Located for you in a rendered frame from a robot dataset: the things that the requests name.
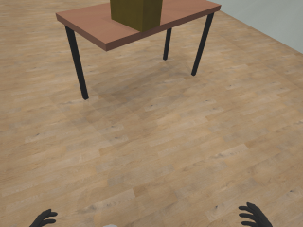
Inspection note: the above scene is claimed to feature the table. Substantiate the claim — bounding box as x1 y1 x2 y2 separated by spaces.
55 0 222 100

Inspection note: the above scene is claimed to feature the robot left hand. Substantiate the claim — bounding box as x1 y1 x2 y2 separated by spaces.
29 209 58 227

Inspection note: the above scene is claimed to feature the carton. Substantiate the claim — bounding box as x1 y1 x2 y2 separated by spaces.
110 0 163 32

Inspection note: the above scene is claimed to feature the robot right hand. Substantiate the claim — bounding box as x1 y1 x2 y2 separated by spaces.
238 202 273 227

